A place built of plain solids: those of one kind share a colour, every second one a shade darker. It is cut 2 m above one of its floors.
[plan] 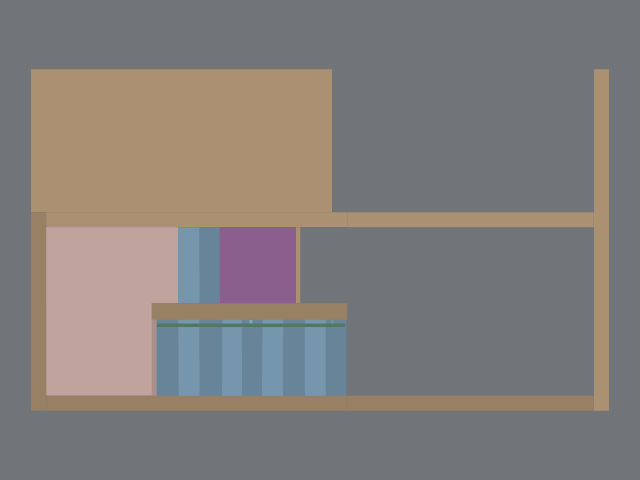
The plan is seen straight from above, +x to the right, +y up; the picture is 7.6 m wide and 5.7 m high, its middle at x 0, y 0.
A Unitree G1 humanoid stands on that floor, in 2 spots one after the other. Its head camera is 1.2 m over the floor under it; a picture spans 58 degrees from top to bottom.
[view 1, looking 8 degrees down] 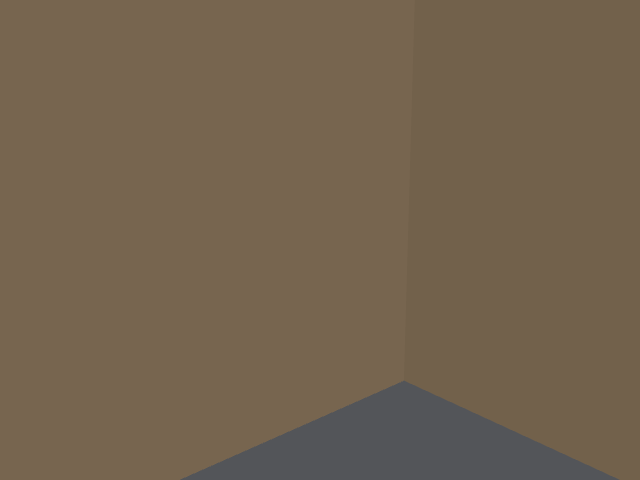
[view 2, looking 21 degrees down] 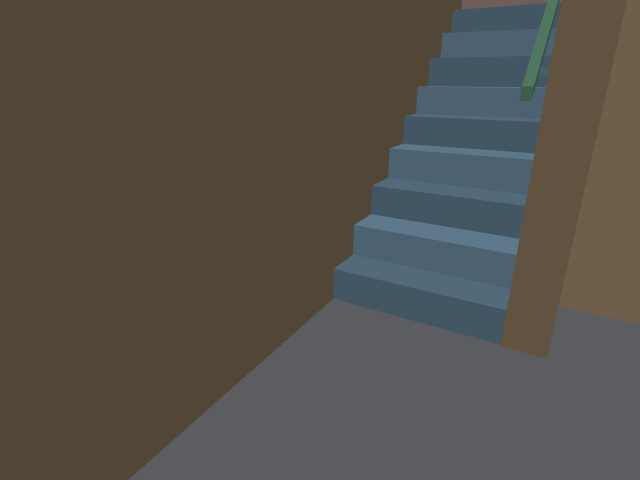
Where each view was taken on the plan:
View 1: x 1.31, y -1.44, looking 51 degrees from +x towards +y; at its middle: wall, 2.07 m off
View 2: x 2.25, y -0.82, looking -150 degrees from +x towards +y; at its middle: wall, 2.21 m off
